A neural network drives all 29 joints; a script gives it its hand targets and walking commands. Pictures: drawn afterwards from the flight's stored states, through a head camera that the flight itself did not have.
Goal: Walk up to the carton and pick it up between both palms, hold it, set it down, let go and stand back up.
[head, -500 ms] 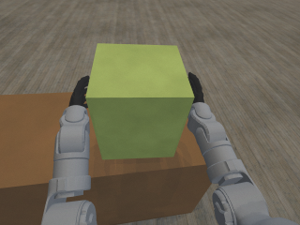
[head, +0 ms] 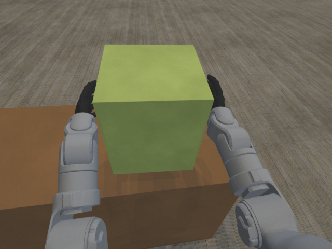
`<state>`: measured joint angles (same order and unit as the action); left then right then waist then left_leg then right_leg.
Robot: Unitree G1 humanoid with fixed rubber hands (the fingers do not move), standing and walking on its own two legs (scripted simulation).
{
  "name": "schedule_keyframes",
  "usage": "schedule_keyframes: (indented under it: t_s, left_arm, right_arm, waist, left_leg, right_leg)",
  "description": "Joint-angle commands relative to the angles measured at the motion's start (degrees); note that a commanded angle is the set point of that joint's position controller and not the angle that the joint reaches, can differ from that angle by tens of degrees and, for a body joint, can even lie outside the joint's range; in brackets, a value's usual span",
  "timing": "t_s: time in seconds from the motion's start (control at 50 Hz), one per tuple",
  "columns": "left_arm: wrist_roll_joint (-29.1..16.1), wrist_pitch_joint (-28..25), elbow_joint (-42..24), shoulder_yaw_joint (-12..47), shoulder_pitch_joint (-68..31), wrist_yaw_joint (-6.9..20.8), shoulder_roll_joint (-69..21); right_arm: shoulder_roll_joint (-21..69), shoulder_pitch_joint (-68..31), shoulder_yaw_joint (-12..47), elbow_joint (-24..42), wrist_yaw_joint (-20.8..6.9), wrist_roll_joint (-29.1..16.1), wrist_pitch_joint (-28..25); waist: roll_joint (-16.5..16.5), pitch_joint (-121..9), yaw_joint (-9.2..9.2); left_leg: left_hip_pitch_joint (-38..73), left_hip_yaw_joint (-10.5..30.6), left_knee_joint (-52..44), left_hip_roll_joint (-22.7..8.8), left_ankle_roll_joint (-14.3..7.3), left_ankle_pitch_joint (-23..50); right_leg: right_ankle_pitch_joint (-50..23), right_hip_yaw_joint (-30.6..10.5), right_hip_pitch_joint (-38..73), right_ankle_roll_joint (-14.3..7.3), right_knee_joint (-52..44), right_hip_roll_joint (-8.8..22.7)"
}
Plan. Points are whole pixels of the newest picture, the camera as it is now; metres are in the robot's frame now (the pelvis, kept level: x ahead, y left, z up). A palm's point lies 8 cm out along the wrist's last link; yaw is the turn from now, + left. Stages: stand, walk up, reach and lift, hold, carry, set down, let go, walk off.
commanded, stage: hold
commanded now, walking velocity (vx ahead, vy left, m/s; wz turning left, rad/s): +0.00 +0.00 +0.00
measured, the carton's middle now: (152, 111) +0.40 +0.00 +0.15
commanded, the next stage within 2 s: none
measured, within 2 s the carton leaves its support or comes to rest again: neither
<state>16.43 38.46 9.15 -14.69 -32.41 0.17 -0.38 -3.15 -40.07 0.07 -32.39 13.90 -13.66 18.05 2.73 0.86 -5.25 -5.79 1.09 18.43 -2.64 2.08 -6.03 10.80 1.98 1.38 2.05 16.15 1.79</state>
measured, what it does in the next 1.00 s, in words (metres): stands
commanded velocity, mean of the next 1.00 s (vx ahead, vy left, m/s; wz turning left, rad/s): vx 0.00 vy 0.00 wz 0.00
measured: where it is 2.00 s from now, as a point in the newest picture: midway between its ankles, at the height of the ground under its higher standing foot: outside the picture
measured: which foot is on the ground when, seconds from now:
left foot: down 0.00-1.00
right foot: down 0.00-1.00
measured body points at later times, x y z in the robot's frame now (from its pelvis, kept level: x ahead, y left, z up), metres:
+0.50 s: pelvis +0.00 +0.00 +0.00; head -0.04 +0.02 +0.45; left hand +0.38 +0.16 +0.18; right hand +0.38 -0.15 +0.19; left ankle +0.05 +0.14 -0.75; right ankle -0.01 -0.14 -0.75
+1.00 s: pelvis +0.00 +0.00 +0.00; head -0.04 +0.02 +0.45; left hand +0.37 +0.15 +0.18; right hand +0.38 -0.15 +0.19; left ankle +0.05 +0.14 -0.75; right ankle -0.01 -0.14 -0.75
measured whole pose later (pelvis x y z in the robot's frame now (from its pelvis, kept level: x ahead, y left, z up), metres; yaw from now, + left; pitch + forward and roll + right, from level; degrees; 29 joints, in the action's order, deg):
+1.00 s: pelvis +0.00 +0.00 +0.00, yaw +0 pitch -7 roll -1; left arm 17.3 42.1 3.8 -15.2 -30.9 1.2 -1.0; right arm -3.0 -39.1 0.9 -28.2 14.6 -14.3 21.2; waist 2.6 1.0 -5.4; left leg -4.8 1.0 18.4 -2.8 2.2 -6.3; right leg 11.1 1.8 2.2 1.9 16.1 1.6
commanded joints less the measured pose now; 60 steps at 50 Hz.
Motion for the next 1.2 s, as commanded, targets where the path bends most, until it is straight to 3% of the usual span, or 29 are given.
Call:
schedule_keyframes:
  t_s: [0.0, 0.4, 0.68, 1.18]
  left_arm:
    - [-9.17, -4.92, -11.10, 29.76, -43.47, 7.60, -33.73]
    - [-8.87, -2.68, -11.98, 28.88, -44.42, 8.05, -33.14]
    - [-9.26, -2.51, -14.48, 29.99, -43.21, 8.24, -33.12]
    - [-9.09, -2.23, -14.46, 29.84, -42.59, 8.83, -32.70]
  right_arm:
    - [34.59, -42.61, 22.86, 19.33, -6.67, -4.64, -2.85]
    - [34.23, -43.90, 22.17, 19.78, -6.69, -4.91, -0.78]
    - [34.28, -42.66, 23.41, 21.95, -6.21, -5.60, -0.70]
    - [34.31, -42.40, 23.59, 22.76, -5.92, -5.21, -0.41]
  waist:
    - [-4.36, -25.73, -0.55]
    - [-4.58, -24.83, -0.38]
    - [-4.93, -26.02, -0.62]
    - [-4.52, -25.36, -0.61]
  left_leg:
    - [18.83, -2.71, 1.69, 5.88, 0.14, 14.82]
    - [17.98, -2.95, 0.77, 5.76, -0.12, 12.15]
    - [19.16, -2.82, 1.78, 5.67, 0.26, 16.12]
    - [18.17, -2.92, 1.30, 5.72, -0.07, 14.43]
  right_leg:
    - [-11.96, 3.03, -5.02, 1.89, -2.76, -5.74]
    - [-8.56, 2.82, -5.58, 1.63, -3.15, -5.68]
    - [-12.24, 2.89, -4.53, 1.73, -2.65, -5.91]
    - [-11.44, 2.80, -4.34, 1.73, -2.72, -5.62]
